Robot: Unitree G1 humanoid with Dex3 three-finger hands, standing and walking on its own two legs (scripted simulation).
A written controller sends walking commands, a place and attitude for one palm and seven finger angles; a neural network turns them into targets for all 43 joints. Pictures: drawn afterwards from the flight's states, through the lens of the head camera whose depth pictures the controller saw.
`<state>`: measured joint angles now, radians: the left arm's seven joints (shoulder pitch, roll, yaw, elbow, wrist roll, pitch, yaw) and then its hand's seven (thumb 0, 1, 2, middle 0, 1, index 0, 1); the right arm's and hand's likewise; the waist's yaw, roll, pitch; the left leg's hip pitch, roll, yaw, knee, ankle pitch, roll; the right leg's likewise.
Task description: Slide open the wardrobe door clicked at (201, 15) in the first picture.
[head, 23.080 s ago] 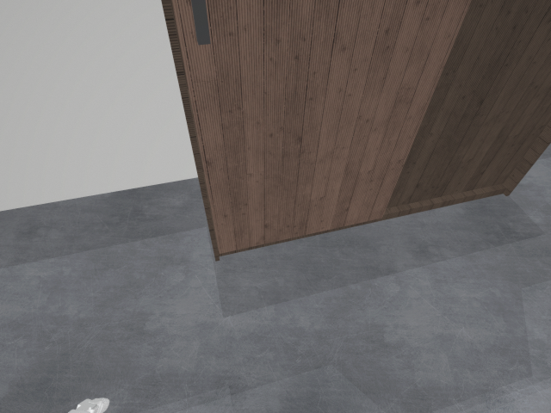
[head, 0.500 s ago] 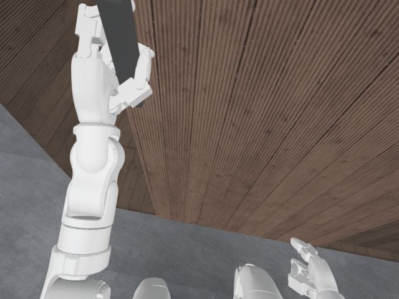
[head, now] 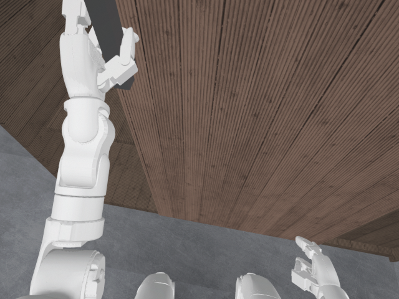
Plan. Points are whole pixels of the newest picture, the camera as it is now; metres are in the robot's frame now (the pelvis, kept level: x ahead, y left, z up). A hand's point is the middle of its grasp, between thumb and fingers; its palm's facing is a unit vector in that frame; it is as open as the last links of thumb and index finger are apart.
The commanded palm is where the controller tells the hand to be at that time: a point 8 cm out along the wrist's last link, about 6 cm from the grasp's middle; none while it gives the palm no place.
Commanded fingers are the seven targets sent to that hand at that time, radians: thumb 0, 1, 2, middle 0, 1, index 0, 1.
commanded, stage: step sideways, sliding the door along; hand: left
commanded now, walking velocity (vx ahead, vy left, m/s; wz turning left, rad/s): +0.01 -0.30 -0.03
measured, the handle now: (117, 32) +0.42 +0.21 +0.26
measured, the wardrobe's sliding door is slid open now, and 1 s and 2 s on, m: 0.39 0.51 0.51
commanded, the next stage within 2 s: stop walking and hold the door there in 1.04 s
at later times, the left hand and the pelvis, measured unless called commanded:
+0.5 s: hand (212, 70) +0.39 +0.06 +0.24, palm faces +0.33 -0.94 -0.04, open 7.5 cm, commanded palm +0.36 +0.04 +0.22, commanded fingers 0.00 0.90 0.90 -0.45 -1.40 -0.45 -1.40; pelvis +0.00 -0.14 +0.00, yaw +2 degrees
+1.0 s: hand (219, 68) +0.39 +0.05 +0.24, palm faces +0.62 -0.79 -0.06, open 7.6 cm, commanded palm +0.35 +0.00 +0.23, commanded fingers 0.00 0.90 0.90 -0.45 -1.40 -0.45 -1.40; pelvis +0.01 -0.25 +0.00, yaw +3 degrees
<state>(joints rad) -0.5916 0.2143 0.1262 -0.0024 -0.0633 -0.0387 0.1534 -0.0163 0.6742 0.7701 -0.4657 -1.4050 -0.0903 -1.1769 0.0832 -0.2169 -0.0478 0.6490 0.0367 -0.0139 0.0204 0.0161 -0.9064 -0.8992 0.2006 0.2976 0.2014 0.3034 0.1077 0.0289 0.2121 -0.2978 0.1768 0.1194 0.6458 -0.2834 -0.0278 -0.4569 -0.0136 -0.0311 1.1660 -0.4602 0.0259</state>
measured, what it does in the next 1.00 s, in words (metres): steps to the right: right foot, then left foot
